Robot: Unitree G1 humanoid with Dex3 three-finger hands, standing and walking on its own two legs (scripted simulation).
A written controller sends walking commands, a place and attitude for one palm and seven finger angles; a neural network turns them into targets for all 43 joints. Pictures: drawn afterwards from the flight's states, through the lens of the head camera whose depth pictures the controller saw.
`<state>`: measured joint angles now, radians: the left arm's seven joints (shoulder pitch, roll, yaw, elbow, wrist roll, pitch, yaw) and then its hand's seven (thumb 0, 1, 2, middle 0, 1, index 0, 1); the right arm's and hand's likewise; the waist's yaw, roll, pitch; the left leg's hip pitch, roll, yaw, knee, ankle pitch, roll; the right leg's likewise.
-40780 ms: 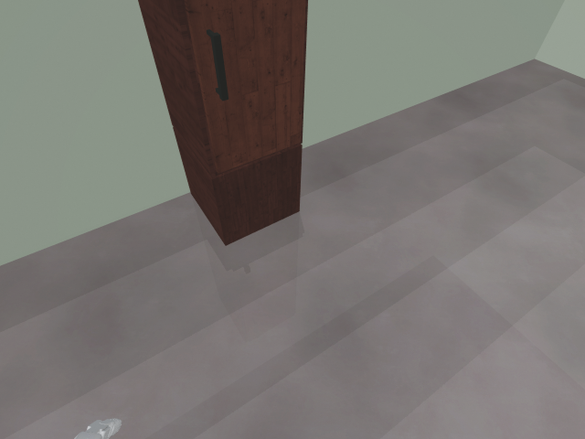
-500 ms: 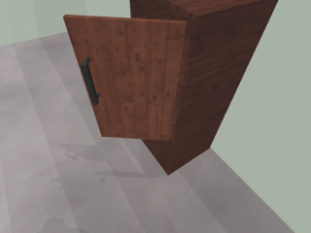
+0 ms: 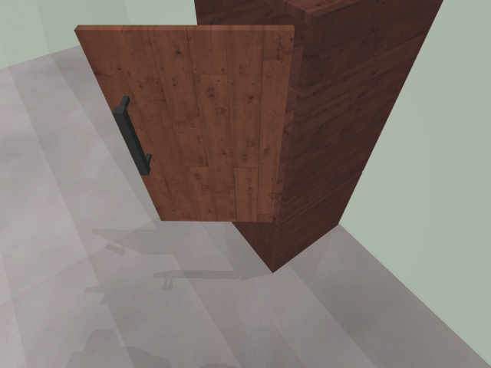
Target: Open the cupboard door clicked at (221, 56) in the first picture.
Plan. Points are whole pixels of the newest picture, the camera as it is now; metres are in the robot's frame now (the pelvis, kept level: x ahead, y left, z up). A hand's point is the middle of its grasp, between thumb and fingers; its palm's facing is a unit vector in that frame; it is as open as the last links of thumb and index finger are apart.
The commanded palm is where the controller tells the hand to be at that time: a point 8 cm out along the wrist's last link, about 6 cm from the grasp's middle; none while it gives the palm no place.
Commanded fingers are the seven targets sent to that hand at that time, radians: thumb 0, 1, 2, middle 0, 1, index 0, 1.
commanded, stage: come to a stop and stand still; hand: left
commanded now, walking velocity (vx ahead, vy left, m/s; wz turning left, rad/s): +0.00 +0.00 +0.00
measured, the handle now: (135, 138) +0.53 +0.26 +0.04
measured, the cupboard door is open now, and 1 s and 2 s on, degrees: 53 53 53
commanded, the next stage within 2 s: look again from close up in 0.72 s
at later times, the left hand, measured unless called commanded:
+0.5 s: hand out of the picture -0.01 +0.16 -0.17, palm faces +0.03 -0.98 -0.20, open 7.3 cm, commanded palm none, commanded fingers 0.00 0.90 0.90 -0.20 -0.30 -0.20 -0.30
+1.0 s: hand out of the picture -0.02 +0.16 -0.17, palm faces +0.06 -0.97 -0.23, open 7.4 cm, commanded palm none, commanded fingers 0.00 0.90 0.90 -0.20 -0.30 -0.20 -0.30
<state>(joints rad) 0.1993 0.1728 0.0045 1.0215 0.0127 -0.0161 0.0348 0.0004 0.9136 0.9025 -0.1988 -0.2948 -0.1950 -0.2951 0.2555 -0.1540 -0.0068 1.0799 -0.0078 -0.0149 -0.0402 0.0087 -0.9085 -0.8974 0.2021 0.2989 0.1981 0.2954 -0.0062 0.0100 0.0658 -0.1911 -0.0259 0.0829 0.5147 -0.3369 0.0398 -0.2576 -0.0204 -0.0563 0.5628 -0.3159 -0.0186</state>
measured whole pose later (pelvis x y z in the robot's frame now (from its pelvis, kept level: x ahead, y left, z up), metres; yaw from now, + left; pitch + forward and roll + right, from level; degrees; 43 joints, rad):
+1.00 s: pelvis -0.03 -0.02 +0.00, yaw +3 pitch -2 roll +0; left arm 0.31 0.17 -0.01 1.05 0.02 -0.03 0.03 0.00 0.91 0.90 -0.20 -0.30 -0.20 -0.30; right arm 0.29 -0.19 -0.02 1.04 -0.02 -0.02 -0.03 0.01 -0.91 -0.90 0.20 0.30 0.20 0.30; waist -0.01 0.03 0.01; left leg -0.20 0.01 0.02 0.53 -0.30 0.00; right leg -0.21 0.02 -0.12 0.50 -0.26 -0.06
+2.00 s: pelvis -0.01 +0.06 +0.01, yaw +2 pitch -1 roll -1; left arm 0.30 0.15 0.03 1.05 0.02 0.02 0.04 0.02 0.94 0.90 -0.20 -0.30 -0.20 -0.30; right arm 0.46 -0.10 0.00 1.12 -0.02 -0.04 -0.05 0.01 -0.91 -0.90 0.20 0.30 0.20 0.30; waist -0.04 -0.01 0.02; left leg -0.10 -0.08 0.09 0.33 -0.22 0.13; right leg -0.37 -0.06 -0.05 0.77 -0.33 0.00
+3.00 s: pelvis -0.03 +0.02 +0.01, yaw +2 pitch -1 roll +1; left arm 0.34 0.12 -0.03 1.08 0.01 -0.01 0.02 0.00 0.91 0.90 -0.20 -0.30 -0.20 -0.30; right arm 0.33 -0.18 0.01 1.08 -0.01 -0.01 -0.02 0.01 -0.91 -0.90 0.20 0.30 0.19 0.29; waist 0.00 0.02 0.03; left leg -0.18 -0.05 0.08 0.45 -0.25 0.06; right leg -0.30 0.01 -0.04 0.46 -0.15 -0.04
